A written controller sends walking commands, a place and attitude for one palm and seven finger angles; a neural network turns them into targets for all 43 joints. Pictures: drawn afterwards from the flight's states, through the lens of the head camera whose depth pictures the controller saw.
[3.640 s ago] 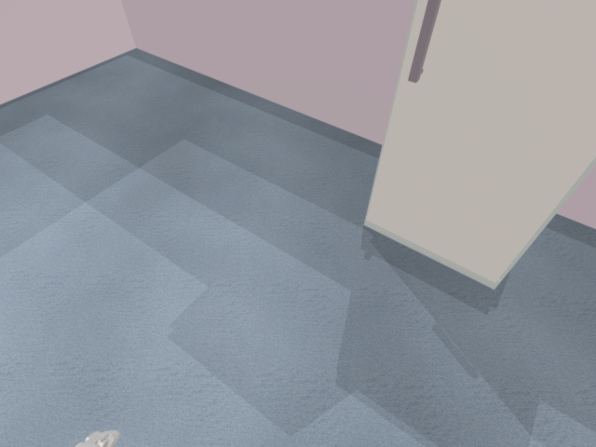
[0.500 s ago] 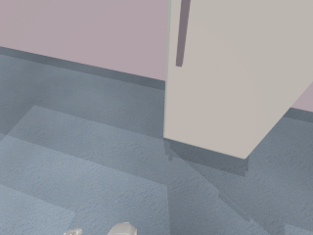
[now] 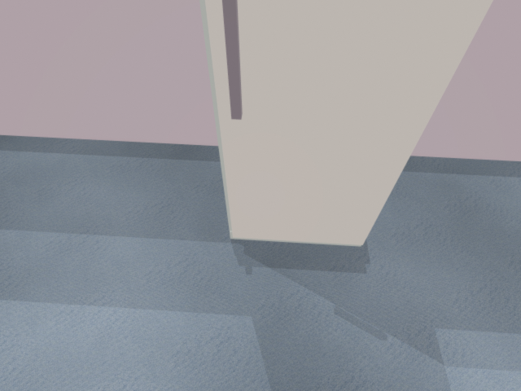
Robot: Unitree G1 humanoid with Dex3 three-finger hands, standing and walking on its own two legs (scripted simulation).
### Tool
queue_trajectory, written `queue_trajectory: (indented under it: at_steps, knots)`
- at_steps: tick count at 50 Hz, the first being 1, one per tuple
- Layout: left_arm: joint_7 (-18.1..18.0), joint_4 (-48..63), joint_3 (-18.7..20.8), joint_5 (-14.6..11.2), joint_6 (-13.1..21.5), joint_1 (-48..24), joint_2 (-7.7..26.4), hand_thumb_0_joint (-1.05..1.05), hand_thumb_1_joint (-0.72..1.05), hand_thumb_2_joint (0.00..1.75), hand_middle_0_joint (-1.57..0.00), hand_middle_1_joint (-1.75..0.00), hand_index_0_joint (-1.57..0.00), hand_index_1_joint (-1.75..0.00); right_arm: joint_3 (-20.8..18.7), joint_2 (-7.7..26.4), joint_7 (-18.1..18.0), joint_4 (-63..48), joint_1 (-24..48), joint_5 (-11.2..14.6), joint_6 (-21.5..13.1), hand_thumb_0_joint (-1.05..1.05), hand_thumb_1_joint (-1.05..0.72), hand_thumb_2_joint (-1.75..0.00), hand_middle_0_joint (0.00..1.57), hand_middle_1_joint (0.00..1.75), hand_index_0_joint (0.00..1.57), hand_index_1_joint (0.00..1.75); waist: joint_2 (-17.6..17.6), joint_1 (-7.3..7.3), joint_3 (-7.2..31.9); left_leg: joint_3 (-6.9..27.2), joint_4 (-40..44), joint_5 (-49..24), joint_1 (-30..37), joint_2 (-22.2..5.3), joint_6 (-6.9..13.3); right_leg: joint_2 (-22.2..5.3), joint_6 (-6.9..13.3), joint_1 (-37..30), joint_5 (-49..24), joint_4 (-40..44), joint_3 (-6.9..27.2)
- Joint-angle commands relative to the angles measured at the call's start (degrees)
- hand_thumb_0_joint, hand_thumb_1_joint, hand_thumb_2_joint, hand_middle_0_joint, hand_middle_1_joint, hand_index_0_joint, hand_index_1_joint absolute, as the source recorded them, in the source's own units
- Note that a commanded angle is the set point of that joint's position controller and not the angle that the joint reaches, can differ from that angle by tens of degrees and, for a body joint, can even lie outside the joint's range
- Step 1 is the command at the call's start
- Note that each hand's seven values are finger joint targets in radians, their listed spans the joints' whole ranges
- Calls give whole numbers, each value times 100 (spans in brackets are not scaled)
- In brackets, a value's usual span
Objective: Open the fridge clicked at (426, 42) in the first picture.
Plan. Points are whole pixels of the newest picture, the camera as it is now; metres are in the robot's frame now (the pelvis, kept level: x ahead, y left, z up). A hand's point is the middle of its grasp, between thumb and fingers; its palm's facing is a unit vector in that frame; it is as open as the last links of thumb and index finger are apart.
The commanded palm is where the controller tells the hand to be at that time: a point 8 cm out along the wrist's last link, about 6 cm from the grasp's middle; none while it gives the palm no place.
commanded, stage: take the last steps up to it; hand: left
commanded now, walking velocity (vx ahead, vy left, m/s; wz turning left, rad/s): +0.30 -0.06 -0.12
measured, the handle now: (233, 42) +0.73 +0.07 +0.16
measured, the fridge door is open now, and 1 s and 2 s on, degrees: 0 0 0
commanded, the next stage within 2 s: come to a stop and stand still in 0.64 s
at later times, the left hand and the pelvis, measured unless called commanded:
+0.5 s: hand out of the picture +0.04 +0.16 -0.19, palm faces +0.04 -0.99 -0.12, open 7.3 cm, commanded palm none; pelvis +0.12 +0.00 -0.02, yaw -3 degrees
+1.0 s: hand (198, 284) +0.34 +0.14 -0.17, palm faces -0.02 -0.97 -0.23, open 7.3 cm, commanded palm none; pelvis +0.24 -0.03 -0.01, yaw -1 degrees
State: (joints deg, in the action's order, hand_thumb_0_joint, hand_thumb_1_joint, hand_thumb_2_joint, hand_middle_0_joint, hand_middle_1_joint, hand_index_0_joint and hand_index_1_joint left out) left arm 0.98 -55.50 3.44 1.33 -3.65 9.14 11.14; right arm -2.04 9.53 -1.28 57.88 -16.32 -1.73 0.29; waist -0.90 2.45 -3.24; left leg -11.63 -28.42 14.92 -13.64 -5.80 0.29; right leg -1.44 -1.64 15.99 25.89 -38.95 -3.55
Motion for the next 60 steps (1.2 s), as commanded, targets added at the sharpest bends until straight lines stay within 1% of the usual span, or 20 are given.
queue_trajectory:
  at_steps: [1, 2, 3, 7, 18, 21, 22, 23, 24, 27, 30, 37, 40, 42, 43, 45, 49, 57, 58, 60]
  knots:
    - [-31, 12, 148, 25, 322, 762, 652, 0, 90, 90, -20, -30, -20, -30, -256, 897, 14, -153, -215, 67, -84, 0, -90, -90, 20, 30, 20, 30, 158, -390, 607, 659, -289, 729, -830, -844, 69, -466, 390, -1817, -535, 2166, 423]
    - [-113, -120, 241, 56, 371, 1163, 1176, 0, 90, 90, -20, -30, -20, -30, -118, 445, 55, -401, 102, 97, -93, 0, -90, -90, 20, 30, 20, 30, 1805, -620, 327, -49, -1694, 1999, -2372, -50, -307, -1809, 998, -2335, 101, 2883, 2349]
    - [-187, -203, 248, -42, 380, 1505, 1195, 0, 90, 90, -20, -30, -20, -30, -140, 699, 69, -567, 662, 20, -37, 0, -90, -90, 20, 30, 20, 30, 1559, -868, 142, 586, -2510, 1960, -2618, -59, -256, -2154, 1370, -1772, 382, 3097, 2805]
    - [-206, -180, 83, -6, 548, 757, 585, 0, 90, 90, -20, -30, -20, -30, -217, 529, 181, -177, 266, -38, -20, 0, -90, -90, 20, 30, 20, 30, 778, -211, -474, 791, -3125, 559, -2305, -240, -289, -1358, 1118, -719, -265, 2960, 1383]
    - [-195, -770, 24, 28, 719, 1575, 623, 0, 90, 90, -20, -30, -20, -30, -124, 291, 251, -331, 893, 53, -225, 0, -90, -90, 20, 30, 20, 30, 811, -394, -346, 496, -1230, 247, -1598, 10, -106, -1264, 1196, -1218, -2318, 2520, 1087]
    - [-187, -851, 23, -33, 700, 1478, 569, 0, 90, 90, -20, -30, -20, -30, -123, 407, 144, 12, 35, 27, -329, 0, -90, -90, 20, 30, 20, 30, 424, 32, -18, 193, -105, -329, 108, 375, 15, -862, 920, -824, -3330, 1329, 655]
    - [-169, -828, -6, -63, 695, 1532, 417, 0, 90, 90, -20, -30, -20, -30, -192, 700, 76, 250, -717, -5, -378, 0, -90, -90, 20, 30, 20, 30, -63, 303, 429, 665, 187, -617, 1417, 21, 192, -578, 715, -177, -3231, 147, 425]
    - [-126, -714, -45, -102, 682, 1679, 96, 0, 90, 90, -20, -30, -20, -30, -331, 1333, 13, 390, -1390, -61, -403, 0, -90, -90, 20, 30, 20, 30, -1361, 428, 1049, 2520, 462, -1040, 2507, -1440, 748, 73, 408, 1004, -1137, -1446, -146]
    - [-137, -548, -69, -70, 694, 1438, 144, 0, 90, 90, -20, -30, -20, -30, -327, 1474, -27, 498, -1682, -13, -342, 0, -90, -90, 20, 30, 20, 30, -1827, 517, 1152, 3493, 1203, -925, 2503, -2111, 1104, 298, 381, 1576, 721, -2682, 85]
    - [-55, -496, -1, -6, 643, 769, 93, 0, 90, 90, -20, -30, -20, -30, -146, 734, -62, 268, -615, 21, -394, 0, -90, -90, 20, 30, 20, 30, -376, 131, -50, 2468, 1513, -875, 803, -1674, 1032, -421, 345, 1822, -258, -3149, 438]
    - [-47, -602, -17, 17, 484, 1132, -182, 0, 90, 90, -20, -30, -20, -30, -107, 509, -61, 227, -244, 31, -462, 0, -90, -90, 20, 30, 20, 30, -539, -248, 49, 1285, 1529, -1705, 231, -1211, 818, -506, 175, 1103, -541, -2122, 185]
    - [-32, -299, -32, 22, 424, 587, -114, 0, 90, 90, -20, -30, -20, -30, -202, 732, 0, 270, -193, 7, -308, 0, -90, -90, 20, 30, 20, 30, -787, -246, -194, 1039, 1465, -828, 76, -1054, 827, -333, 117, 571, -1028, -187, -232]
    - [-124, -462, -43, 14, 524, 1011, 70, 0, 90, 90, -20, -30, -20, -30, -128, 603, -26, 358, -186, 46, -257, 0, -90, -90, 20, 30, 20, 30, -215, -515, 111, 671, 352, -1654, 86, -576, 341, -230, 77, -611, -2295, 1323, -253]
    - [-253, -565, 5, 3, 625, 1213, 843, 0, 90, 90, -20, -30, -20, -30, -47, 207, 18, 398, -610, 156, -239, 0, -90, -90, 20, 30, 20, 30, 1073, -368, 757, 409, -483, 613, -573, 83, -146, -1714, 556, -1754, -5211, 1472, 1229]
    - [-274, -479, 12, -28, 589, 1100, 987, 0, 90, 90, -20, -30, -20, -30, -79, 220, -17, 407, -704, 173, -139, 0, -90, -90, 20, 30, 20, 30, 873, -306, 648, 547, -902, 1554, -464, 217, -195, -2067, 908, -1481, -6429, 1456, 1178]
    - [-353, -485, 71, -25, 554, 957, 980, 0, 90, 90, -20, -30, -20, -30, -132, 330, -84, 363, -544, 181, 35, 0, -90, -90, 20, 30, 20, 30, 1881, -453, 856, 798, -2060, 2115, -691, 206, -243, -2182, 1319, -1515, -7518, 1354, 1326]
    - [-440, -186, 169, 47, 353, 440, 964, 0, 90, 90, -20, -30, -20, -30, -184, 263, -56, 185, -97, 159, 172, 0, -90, -90, 20, 30, 20, 30, 726, -443, 706, 1132, -3005, 1782, -1086, 351, -255, -2100, 1353, -1146, -6333, 1408, 892]
    - [-366, 180, 205, 51, 232, -116, 902, 0, 90, 90, -20, -30, -20, -30, -197, 240, 33, -40, -461, 112, 134, 0, -90, -90, 20, 30, 20, 30, 1164, -66, 819, 685, -638, 199, 119, 429, -267, -1459, 822, -49, -2950, 1385, 497]
    - [-347, 182, 172, 17, 206, -92, 746, 0, 90, 90, -20, -30, -20, -30, -185, 271, 46, 10, -657, 109, 71, 0, -90, -90, 20, 30, 20, 30, 783, 26, 853, 744, 180, -408, 629, 328, -227, -1208, 567, 236, -2079, 1026, 337]
    - [-304, 321, 49, -71, 116, 160, 138, 0, 90, 90, -20, -30, -20, -30, -277, 1064, 23, -300, -225, 6, -16, 0, -90, -90, 20, 30, 20, 30, -1875, -78, 200, 3019, 1741, -175, -367, -1490, 452, -46, -35, 1031, 481, -563, -80]
